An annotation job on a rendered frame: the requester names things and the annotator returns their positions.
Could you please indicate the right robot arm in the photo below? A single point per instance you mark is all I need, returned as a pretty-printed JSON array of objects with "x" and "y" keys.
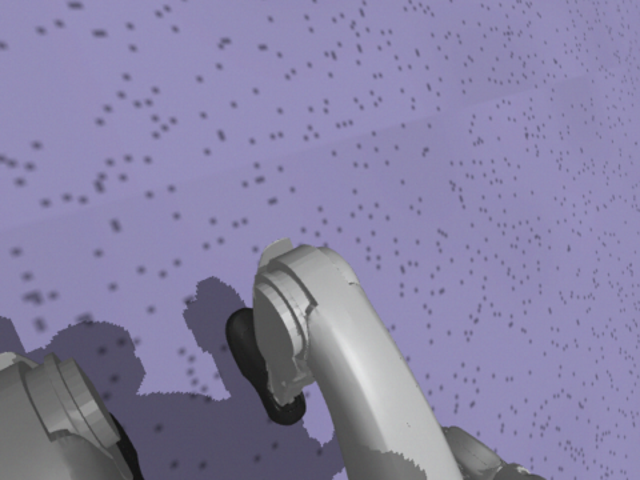
[{"x": 515, "y": 471}]

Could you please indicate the right robot foot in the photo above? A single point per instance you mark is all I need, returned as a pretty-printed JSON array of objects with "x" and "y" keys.
[{"x": 240, "y": 335}]

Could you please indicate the left robot foot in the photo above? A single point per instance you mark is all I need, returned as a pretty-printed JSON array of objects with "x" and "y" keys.
[{"x": 128, "y": 451}]

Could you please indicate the right robot hand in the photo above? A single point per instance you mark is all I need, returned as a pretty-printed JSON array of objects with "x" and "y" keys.
[{"x": 475, "y": 460}]

